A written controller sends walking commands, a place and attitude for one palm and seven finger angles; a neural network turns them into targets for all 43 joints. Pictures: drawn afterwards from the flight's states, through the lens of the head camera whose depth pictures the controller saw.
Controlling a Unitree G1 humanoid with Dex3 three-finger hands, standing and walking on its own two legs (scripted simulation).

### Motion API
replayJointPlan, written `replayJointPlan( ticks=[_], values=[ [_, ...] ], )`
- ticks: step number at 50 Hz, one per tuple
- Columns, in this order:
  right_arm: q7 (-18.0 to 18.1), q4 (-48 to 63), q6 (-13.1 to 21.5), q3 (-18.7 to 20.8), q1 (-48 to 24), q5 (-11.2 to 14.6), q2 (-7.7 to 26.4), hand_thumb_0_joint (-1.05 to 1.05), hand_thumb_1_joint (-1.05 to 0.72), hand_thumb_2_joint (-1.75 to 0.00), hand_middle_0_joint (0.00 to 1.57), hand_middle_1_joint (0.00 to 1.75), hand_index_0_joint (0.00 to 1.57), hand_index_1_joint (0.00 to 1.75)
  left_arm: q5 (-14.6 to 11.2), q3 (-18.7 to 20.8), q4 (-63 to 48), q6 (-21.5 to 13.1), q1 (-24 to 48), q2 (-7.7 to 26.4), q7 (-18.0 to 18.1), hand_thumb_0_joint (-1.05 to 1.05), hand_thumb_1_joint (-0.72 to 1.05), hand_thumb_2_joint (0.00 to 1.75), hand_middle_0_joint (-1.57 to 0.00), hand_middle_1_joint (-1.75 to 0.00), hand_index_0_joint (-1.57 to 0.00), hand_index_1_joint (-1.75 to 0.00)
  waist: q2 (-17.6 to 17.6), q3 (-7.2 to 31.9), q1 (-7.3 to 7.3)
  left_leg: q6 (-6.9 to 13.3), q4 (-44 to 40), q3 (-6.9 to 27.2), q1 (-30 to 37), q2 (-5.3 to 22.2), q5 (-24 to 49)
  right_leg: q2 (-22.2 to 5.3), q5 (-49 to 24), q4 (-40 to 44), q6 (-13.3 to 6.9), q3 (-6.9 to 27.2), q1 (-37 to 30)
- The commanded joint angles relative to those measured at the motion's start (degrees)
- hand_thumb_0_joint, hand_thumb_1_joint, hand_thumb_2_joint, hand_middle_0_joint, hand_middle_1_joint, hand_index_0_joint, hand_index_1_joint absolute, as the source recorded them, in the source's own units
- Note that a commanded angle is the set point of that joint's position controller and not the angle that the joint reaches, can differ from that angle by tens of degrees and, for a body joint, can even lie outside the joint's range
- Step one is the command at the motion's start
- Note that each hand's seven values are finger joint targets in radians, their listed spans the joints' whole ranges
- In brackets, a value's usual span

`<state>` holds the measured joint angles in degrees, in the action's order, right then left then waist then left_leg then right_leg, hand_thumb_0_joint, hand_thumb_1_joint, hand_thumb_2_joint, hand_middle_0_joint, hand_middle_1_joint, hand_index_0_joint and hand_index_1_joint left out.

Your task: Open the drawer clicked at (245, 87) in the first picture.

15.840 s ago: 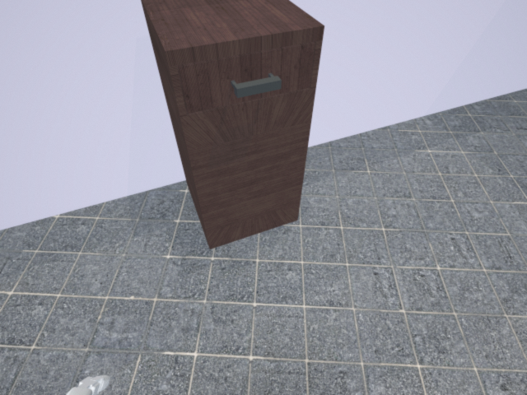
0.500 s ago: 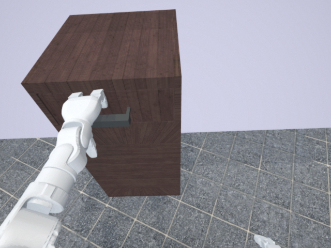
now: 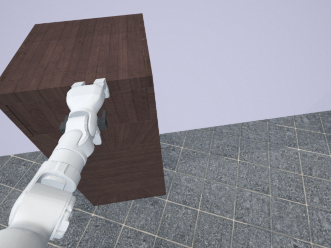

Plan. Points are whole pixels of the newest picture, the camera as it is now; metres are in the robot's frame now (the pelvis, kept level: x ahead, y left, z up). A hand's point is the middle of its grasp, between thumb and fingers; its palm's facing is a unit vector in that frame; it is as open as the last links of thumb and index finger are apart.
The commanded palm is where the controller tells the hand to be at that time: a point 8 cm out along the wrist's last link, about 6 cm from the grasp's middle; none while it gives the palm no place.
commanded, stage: move the hooked fingers above the handle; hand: left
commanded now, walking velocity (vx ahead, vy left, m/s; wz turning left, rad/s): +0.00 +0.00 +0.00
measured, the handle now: (85, 120) +0.49 +0.24 +0.02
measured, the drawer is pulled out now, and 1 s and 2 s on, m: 0.00 0.00 0.00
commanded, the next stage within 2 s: none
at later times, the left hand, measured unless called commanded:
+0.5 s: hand (85, 112) +0.45 +0.21 +0.09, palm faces +0.08 -0.04 -1.00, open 13.6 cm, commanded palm +0.42 +0.24 +0.14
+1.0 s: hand (81, 118) +0.44 +0.22 +0.08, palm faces +0.05 -0.04 -1.00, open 13.8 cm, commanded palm +0.43 +0.24 +0.14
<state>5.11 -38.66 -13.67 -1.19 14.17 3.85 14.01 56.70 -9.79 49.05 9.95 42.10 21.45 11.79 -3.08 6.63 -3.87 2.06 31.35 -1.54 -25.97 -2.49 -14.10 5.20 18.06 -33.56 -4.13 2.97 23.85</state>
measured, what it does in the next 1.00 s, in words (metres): stands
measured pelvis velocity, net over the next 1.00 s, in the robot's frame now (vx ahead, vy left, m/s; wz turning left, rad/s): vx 0.01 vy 0.01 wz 0.07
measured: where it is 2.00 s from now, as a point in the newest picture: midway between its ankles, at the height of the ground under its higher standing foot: outside the picture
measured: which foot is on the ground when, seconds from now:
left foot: down 0.00-1.00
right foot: down 0.00-1.00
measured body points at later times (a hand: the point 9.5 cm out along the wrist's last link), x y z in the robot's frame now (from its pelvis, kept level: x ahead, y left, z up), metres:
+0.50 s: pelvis +0.01 +0.00 +0.00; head +0.05 -0.03 +0.44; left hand +0.44 +0.21 +0.15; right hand +0.13 -0.26 -0.14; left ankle +0.01 +0.10 -0.73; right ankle -0.02 -0.07 -0.73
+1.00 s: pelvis +0.01 +0.01 -0.01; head +0.05 -0.01 +0.44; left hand +0.43 +0.22 +0.14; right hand +0.10 -0.27 -0.14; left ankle +0.01 +0.10 -0.73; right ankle -0.02 -0.07 -0.73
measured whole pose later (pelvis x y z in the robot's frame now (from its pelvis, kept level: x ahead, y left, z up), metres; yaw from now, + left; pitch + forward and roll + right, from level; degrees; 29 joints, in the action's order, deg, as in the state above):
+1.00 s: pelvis +0.01 +0.01 -0.01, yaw +4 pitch +11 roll +0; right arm 3.2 -39.6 -9.4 3.7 16.4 2.3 16.2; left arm 55.9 -10.7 41.6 -1.9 39.1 24.7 11.7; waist -2.9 6.0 -1.5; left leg 2.5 36.8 2.3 -30.6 -4.0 -16.6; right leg 4.0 20.9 -36.5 -4.0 -1.2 26.2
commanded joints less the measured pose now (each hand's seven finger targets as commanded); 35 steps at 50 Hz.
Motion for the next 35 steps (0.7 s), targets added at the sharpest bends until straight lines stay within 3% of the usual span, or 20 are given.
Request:
replayJointPlan(
  ticks=[1,3,6,8,9,10,11,13,14,16,18,20,22,23,24,25,27,30,32,35],
  values=[
    [1.54,8.34,2.75,2.90,-2.74,0.04,8.22,0.00,-0.90,-0.90,0.20,0.30,0.20,0.30,1.00,10.43,-3.13,1.12,16.46,24.13,-1.39,0.00,-0.50,0.30,-0.30,-1.20,-0.30,-1.20,8.39,11.86,4.42,1.44,-2.99,-0.54,-0.28,-0.39,4.37,-4.94,-10.66,7.41,3.08,2.67,-12.31],
    [1.46,8.74,3.10,3.34,-2.01,-0.07,8.15,0.00,-0.90,-0.90,0.20,0.30,0.20,0.30,0.79,10.24,-4.37,-1.50,16.66,23.25,-2.40,0.00,-0.50,0.30,-0.30,-1.20,-0.30,-1.20,8.75,13.12,3.89,1.55,-2.60,-0.47,-0.08,-0.41,4.85,-5.12,-12.25,7.03,3.19,2.83,-13.03],
    [1.18,9.37,4.55,4.27,-0.64,-0.43,8.32,0.00,-0.90,-0.90,0.20,0.30,0.20,0.30,0.67,8.66,-10.54,-6.57,18.04,20.70,-3.27,0.00,-0.50,0.30,-0.30,-1.20,-0.30,-1.20,4.32,15.34,2.89,1.91,-1.35,-0.56,2.50,-0.51,6.53,-5.25,-16.52,6.31,3.28,2.91,-11.75],
    [0.64,9.06,5.41,5.25,0.44,-0.82,7.91,0.00,-0.90,-0.90,0.20,0.30,0.20,0.30,0.35,6.28,-17.35,-10.46,22.10,17.63,-3.37,0.00,-0.50,0.30,-0.30,-1.20,-0.30,-1.20,3.49,17.77,1.07,2.21,0.27,0.01,5.57,-0.58,8.68,-5.19,-20.27,5.78,3.49,3.09,-10.64],
    [0.39,8.84,5.89,5.80,0.98,-0.89,7.74,0.00,-0.90,-0.90,0.20,0.30,0.20,0.30,0.01,4.73,-20.70,-12.18,23.22,15.41,-3.11,0.00,-0.50,0.30,-0.30,-1.20,-0.30,-1.20,0.92,18.27,0.47,2.31,0.91,0.34,7.96,-0.79,9.98,-4.72,-21.11,5.54,3.22,2.80,-8.58],
    [0.14,8.13,6.27,6.23,1.83,-1.11,7.82,0.00,-0.90,-0.90,0.20,0.30,0.20,0.30,-0.35,5.68,-23.06,-13.61,23.96,16.05,-2.51,0.00,-0.50,0.30,-0.30,-1.20,-0.30,-1.20,0.37,19.67,0.23,2.40,1.62,0.84,10.07,-0.78,11.77,-4.45,-22.12,5.02,3.07,2.45,-7.80],
    [-0.04,7.81,6.60,6.51,1.88,-1.29,7.65,0.00,-0.90,-0.90,0.20,0.30,0.20,0.30,-0.72,4.30,-25.65,-14.72,25.32,14.62,-2.00,0.00,-0.50,0.30,-0.30,-1.20,-0.30,-1.20,-1.90,20.24,-0.47,2.43,2.38,1.09,12.07,-0.93,13.03,-4.36,-22.78,4.80,3.03,2.41,-6.32],
    [-0.60,6.55,6.95,6.95,2.88,-1.39,7.43,0.00,-0.90,-0.90,0.20,0.30,0.20,0.30,-1.45,3.38,-27.32,-15.78,26.97,13.32,-0.64,0.00,-0.50,0.30,-0.30,-1.20,-0.30,-1.20,-1.03,20.41,-1.70,2.36,3.39,2.00,13.45,-1.00,14.60,-3.98,-21.46,4.28,2.76,1.50,-4.27],
    [-0.82,5.85,7.12,7.05,3.11,-1.32,7.45,0.00,-0.90,-0.90,0.20,0.30,0.20,0.30,-1.59,3.12,-26.57,-15.70,26.81,12.57,0.24,0.00,-0.50,0.30,-0.30,-1.20,-0.30,-1.20,-0.42,19.57,-1.88,2.31,3.52,2.33,13.77,-0.97,14.28,-3.83,-21.02,4.24,2.83,1.16,-2.72],
    [-1.23,4.70,7.04,6.83,3.11,-1.25,7.95,0.00,-0.90,-0.90,0.20,0.30,0.20,0.30,-1.66,5.02,-22.90,-13.84,26.30,14.23,2.15,0.00,-0.50,0.30,-0.30,-1.20,-0.30,-1.20,0.83,17.95,-1.49,2.07,3.49,2.35,12.39,-1.00,13.11,-3.54,-18.64,4.03,2.63,0.37,-1.33],
    [-1.65,4.00,6.48,6.29,2.38,-1.37,8.61,0.00,-0.90,-0.90,0.20,0.30,0.20,0.30,-1.18,8.21,-19.11,-10.91,26.09,18.03,3.80,0.00,-0.50,0.30,-0.30,-1.20,-0.30,-1.20,0.95,18.14,-0.09,1.71,2.99,2.24,10.10,-1.27,13.25,-3.35,-18.01,3.42,2.10,0.04,-2.37],
    [-2.05,4.00,6.11,5.68,1.63,-1.22,8.36,0.00,-0.90,-0.90,0.20,0.30,0.20,0.30,-0.49,8.38,-15.04,-7.21,26.73,18.30,4.65,0.00,-0.50,0.30,-0.30,-1.20,-0.30,-1.20,1.71,17.96,0.68,1.48,2.54,1.86,8.44,-1.16,13.20,-3.32,-17.97,2.84,2.07,-0.64,-3.16],
    [-2.18,4.53,5.34,4.94,0.47,-1.27,8.41,0.00,-0.90,-0.90,0.20,0.30,0.20,0.30,0.17,9.67,-10.45,-3.51,24.17,20.17,4.34,0.00,-0.50,0.30,-0.30,-1.20,-0.30,-1.20,2.59,18.04,2.20,1.30,2.07,1.16,6.09,-1.15,13.81,-3.50,-19.87,2.60,2.14,-0.60,-6.03],
    [-2.15,4.87,4.85,4.79,0.08,-1.48,8.70,0.00,-0.90,-0.90,0.20,0.30,0.20,0.30,0.31,11.36,-8.94,-2.28,22.97,22.23,3.65,0.00,-0.50,0.30,-0.30,-1.20,-0.30,-1.20,3.49,19.62,3.22,1.24,1.94,0.89,5.38,-1.19,15.07,-3.67,-22.61,2.44,2.18,-0.15,-8.87],
    [-2.16,5.63,4.36,4.53,-0.13,-1.49,8.47,0.00,-0.90,-0.90,0.20,0.30,0.20,0.30,0.66,11.23,-7.51,-1.19,20.14,22.24,2.60,0.00,-0.50,0.30,-0.30,-1.20,-0.30,-1.20,4.09,21.00,4.08,1.22,1.87,0.52,4.68,-1.29,16.04,-3.83,-25.41,1.91,2.37,-0.07,-11.29],
    [-1.97,6.14,3.72,4.25,-0.80,-1.30,8.49,0.00,-0.90,-0.90,0.20,0.30,0.20,0.30,0.75,10.91,-6.98,-0.30,18.94,22.25,1.47,0.00,-0.50,0.30,-0.30,-1.20,-0.30,-1.20,6.54,19.75,3.99,1.22,1.77,0.22,3.35,-1.22,16.10,-4.19,-28.33,1.99,2.85,0.18,-12.57],
    [-1.61,6.92,2.98,4.13,-1.73,-1.00,8.50,0.00,-0.90,-0.90,0.20,0.30,0.20,0.30,0.45,9.29,-6.77,0.46,17.94,20.36,-0.60,0.00,-0.50,0.30,-0.30,-1.20,-0.30,-1.20,9.33,16.56,3.45,1.31,0.96,-0.17,2.43,-1.20,14.30,-4.52,-28.53,2.98,3.42,0.19,-12.24],
    [-0.84,7.97,2.15,3.70,-2.23,-0.91,8.53,0.00,-0.90,-0.90,0.20,0.30,0.20,0.30,0.64,11.50,-6.19,-0.32,14.85,23.00,-2.77,0.00,-0.50,0.30,-0.30,-1.20,-0.30,-1.20,11.51,15.46,4.43,1.37,0.11,-0.16,0.99,-1.21,12.73,-4.87,-27.84,3.32,3.69,0.79,-13.99],
    [-0.39,8.76,2.06,3.50,-2.54,-0.68,8.29,0.00,-0.90,-0.90,0.20,0.30,0.20,0.30,0.36,9.63,-6.04,-1.31,14.02,20.92,-4.01,0.00,-0.50,0.30,-0.30,-1.20,-0.30,-1.20,11.47,12.16,3.89,1.47,-0.38,-0.20,0.48,-1.16,10.46,-4.97,-24.84,4.37,3.77,0.94,-12.08],
    [-0.05,9.61,2.26,3.65,-2.21,-0.69,8.21,0.00,-0.90,-0.90,0.20,0.30,0.20,0.30,1.11,9.89,-8.20,-3.92,14.78,21.61,-4.81,0.00,-0.50,0.30,-0.30,-1.20,-0.30,-1.20,7.55,12.44,3.95,1.60,-0.14,-0.18,1.70,-0.95,9.93,-4.67,-20.59,4.49,3.03,1.23,-10.17]
  ],
)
